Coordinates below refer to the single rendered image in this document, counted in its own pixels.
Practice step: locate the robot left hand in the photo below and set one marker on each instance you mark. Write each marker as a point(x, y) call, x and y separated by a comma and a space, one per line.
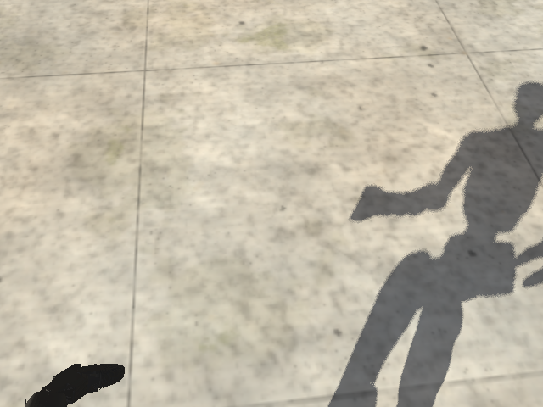
point(74, 382)

